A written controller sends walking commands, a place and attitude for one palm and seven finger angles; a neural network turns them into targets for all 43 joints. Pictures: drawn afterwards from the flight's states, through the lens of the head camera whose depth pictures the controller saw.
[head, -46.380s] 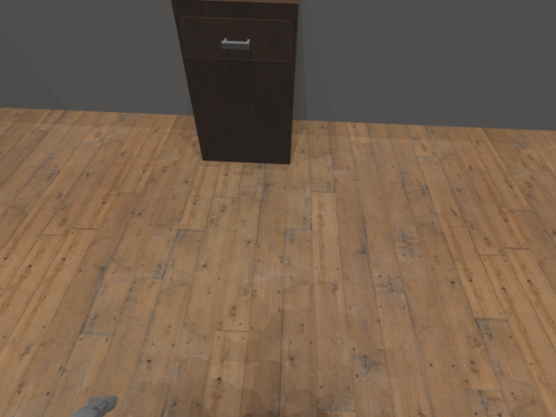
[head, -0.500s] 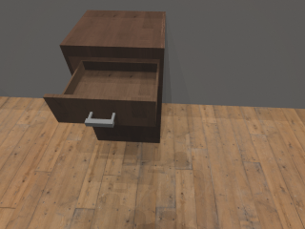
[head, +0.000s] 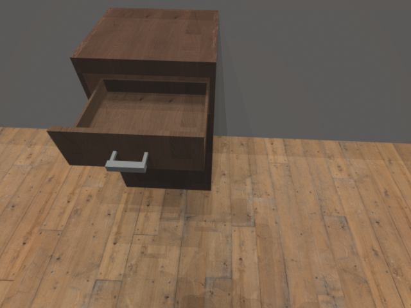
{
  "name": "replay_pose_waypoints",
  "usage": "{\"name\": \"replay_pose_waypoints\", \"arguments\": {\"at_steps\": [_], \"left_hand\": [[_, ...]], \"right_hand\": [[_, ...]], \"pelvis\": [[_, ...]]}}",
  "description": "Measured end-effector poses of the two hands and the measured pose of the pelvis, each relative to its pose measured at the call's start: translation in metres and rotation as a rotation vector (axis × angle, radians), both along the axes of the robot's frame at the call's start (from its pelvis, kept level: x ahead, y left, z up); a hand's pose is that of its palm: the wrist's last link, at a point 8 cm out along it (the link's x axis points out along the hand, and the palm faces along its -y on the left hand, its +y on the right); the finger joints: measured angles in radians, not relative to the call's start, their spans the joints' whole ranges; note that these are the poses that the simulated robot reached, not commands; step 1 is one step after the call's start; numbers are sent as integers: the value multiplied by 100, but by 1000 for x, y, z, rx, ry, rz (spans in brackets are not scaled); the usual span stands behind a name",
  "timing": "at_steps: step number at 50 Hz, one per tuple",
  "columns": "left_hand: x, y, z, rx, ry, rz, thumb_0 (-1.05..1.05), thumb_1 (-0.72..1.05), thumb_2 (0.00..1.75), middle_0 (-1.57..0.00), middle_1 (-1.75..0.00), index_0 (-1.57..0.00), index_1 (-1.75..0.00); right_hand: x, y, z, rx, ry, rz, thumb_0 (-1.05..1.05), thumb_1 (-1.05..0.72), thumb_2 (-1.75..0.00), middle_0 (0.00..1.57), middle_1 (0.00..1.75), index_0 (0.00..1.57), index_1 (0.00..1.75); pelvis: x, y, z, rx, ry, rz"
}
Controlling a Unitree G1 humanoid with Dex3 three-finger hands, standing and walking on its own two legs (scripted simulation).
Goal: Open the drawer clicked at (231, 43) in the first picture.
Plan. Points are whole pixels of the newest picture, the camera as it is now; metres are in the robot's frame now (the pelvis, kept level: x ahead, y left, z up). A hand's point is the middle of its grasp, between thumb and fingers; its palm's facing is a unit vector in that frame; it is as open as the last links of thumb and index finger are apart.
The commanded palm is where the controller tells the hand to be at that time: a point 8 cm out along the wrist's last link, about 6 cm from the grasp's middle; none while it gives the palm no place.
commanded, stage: look to check the result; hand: left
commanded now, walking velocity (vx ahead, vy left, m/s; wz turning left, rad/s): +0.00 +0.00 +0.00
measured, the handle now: (128, 160) +0.52 +0.26 -0.11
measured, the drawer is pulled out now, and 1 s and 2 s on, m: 0.29 0.29 0.29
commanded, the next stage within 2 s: stand and wait in 0.44 s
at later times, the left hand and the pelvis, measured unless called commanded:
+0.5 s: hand out of the picture -0.01 +0.14 -0.17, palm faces +0.05 -0.98 -0.17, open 7.4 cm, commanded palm none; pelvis +0.02 -0.02 +0.00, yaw +0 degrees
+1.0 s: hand out of the picture +0.00 +0.12 -0.17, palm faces +0.06 -0.98 -0.18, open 7.4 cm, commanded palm none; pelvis +0.03 -0.03 +0.00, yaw +0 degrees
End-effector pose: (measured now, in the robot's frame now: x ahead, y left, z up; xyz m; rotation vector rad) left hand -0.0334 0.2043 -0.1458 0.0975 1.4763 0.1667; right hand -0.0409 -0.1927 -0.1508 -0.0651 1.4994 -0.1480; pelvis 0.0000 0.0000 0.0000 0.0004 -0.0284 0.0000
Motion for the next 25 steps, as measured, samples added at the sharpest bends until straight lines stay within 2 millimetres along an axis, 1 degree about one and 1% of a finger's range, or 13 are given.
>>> {"name": "replay_pose_waypoints", "arguments": {"at_steps": [6,13,25], "left_hand": [[1,-2,1,4,10,3,0,90,90,-20,-30,-19,-30],[8,-8,2,4,1,3,0,90,90,-20,-30,-19,-30],[22,-19,1,-1,-14,-1,0,90,90,-20,-30,-19,-30]], "right_hand": [[10,-1,-1,5,-13,5,1,-91,-90,20,29,19,30],[23,-6,-3,6,-32,10,1,-91,-90,20,29,19,30],[30,-19,-2,-4,-29,8,1,-91,-90,20,29,19,30]], "pelvis": [[5,-2,0,1,2,-1],[10,-6,0,5,2,-3],[18,-16,0,9,4,-5]]}}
